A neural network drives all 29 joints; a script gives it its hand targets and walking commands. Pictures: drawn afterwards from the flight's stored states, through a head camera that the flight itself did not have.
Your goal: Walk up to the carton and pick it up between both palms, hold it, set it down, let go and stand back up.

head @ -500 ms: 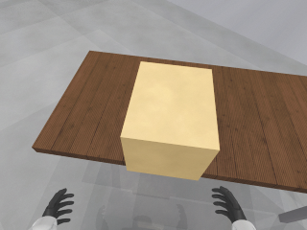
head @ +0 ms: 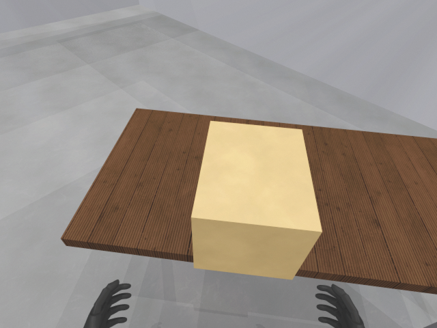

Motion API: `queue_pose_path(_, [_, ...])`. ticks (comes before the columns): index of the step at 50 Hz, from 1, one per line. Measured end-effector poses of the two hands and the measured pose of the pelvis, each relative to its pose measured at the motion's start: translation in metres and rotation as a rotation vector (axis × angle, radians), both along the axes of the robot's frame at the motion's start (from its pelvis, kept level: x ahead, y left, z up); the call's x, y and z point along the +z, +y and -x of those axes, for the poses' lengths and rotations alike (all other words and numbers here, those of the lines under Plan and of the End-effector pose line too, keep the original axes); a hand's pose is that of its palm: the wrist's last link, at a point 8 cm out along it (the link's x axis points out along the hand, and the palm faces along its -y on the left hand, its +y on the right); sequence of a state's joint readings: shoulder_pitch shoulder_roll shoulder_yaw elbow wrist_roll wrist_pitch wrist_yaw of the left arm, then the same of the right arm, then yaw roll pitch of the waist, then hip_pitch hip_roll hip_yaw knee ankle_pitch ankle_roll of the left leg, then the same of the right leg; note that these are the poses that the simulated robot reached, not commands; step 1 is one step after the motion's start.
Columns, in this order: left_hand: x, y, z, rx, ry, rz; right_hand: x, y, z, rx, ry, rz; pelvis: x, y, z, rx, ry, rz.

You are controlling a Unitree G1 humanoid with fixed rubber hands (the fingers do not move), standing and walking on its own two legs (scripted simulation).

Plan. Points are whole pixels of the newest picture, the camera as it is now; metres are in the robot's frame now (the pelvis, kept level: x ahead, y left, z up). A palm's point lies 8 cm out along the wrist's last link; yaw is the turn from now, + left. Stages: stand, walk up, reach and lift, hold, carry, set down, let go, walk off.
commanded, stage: reach and lift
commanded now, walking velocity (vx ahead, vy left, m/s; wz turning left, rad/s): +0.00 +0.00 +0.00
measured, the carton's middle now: (249, 196) +0.43 -0.04 -0.04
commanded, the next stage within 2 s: none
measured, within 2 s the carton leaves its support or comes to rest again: neither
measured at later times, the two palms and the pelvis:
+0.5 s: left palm (100, 320) +0.16 +0.23 -0.06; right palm out of the picture +0.16 -0.22 -0.06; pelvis +0.00 +0.01 +0.00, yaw +0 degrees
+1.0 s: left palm (113, 276) +0.22 +0.22 -0.02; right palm (355, 295) +0.21 -0.22 -0.02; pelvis +0.00 +0.00 -0.01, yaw +0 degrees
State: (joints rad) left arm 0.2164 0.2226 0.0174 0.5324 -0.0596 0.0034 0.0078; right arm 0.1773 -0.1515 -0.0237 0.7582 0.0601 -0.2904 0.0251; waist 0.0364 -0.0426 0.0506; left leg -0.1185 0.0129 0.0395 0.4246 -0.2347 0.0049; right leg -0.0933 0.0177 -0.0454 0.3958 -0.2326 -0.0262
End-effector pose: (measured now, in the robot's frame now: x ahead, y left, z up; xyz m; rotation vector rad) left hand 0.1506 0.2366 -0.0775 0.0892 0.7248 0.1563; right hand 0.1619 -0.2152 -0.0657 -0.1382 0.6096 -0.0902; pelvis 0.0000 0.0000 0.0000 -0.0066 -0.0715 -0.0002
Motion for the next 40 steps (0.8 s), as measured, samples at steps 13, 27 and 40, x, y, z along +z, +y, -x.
queue_pose_path(13, [0.009, -0.004, 0.006, -0.014, -0.103, 0.001, 0.009, -0.001, 0.002, -0.043, -0.085, -0.035, 0.0, 0.01, -0.002, -0.012, -0.012, 0.002])
queue_pose_path(27, [0.021, -0.01, -0.015, -0.045, -0.289, 0.013, 0.01, -0.003, -0.002, -0.091, -0.192, -0.072, -0.005, 0.006, -0.001, -0.005, 0.004, 0.002])
queue_pose_path(40, [0.038, -0.014, -0.044, -0.066, -0.423, 0.019, 0.024, 0.001, -0.028, -0.087, -0.322, -0.11, -0.009, 0.003, -0.001, -0.005, 0.014, -0.005])
